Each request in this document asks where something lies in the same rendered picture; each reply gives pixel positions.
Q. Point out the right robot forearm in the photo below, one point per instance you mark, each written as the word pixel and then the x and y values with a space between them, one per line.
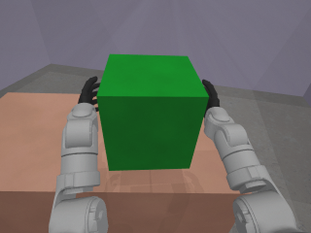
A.
pixel 244 172

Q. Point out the pedestal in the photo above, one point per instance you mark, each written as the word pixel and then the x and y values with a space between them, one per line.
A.
pixel 197 199

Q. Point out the carton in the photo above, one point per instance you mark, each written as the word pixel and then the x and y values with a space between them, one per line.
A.
pixel 151 109

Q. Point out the left robot hand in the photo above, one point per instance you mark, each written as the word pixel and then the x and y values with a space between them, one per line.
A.
pixel 88 93

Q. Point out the left robot forearm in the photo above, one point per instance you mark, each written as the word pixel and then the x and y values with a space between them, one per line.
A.
pixel 79 148

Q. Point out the right robot upper arm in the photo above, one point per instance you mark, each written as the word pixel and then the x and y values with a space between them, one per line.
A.
pixel 263 212

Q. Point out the right robot hand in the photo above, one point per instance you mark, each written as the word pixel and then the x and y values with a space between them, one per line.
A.
pixel 213 100

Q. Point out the left robot upper arm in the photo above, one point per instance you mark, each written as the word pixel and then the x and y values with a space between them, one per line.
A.
pixel 80 215

